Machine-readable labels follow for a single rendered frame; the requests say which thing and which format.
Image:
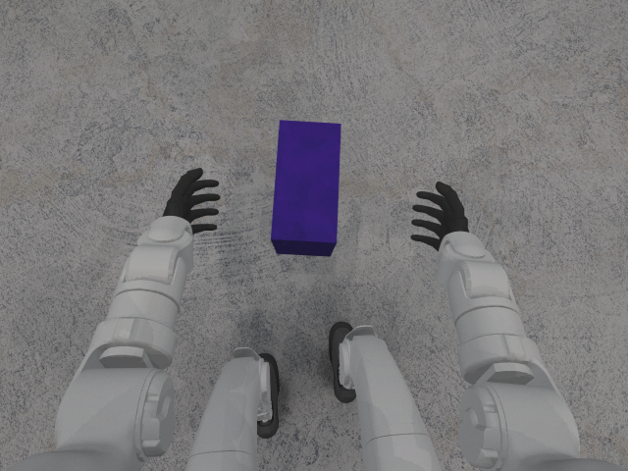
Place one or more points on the carton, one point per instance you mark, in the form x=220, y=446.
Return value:
x=306, y=196

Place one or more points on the right robot forearm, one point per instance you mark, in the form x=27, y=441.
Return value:
x=493, y=343

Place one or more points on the robot left upper arm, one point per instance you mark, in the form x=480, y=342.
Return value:
x=113, y=419

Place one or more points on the robot right hand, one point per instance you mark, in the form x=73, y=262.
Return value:
x=452, y=217

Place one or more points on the robot left hand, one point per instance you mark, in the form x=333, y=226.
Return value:
x=182, y=200

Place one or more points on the left robot shin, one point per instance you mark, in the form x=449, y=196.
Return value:
x=262, y=414

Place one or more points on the robot right upper arm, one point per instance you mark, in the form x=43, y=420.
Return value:
x=510, y=427

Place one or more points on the right robot thigh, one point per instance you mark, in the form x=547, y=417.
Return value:
x=393, y=434

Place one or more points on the left robot forearm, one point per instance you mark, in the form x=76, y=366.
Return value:
x=139, y=328

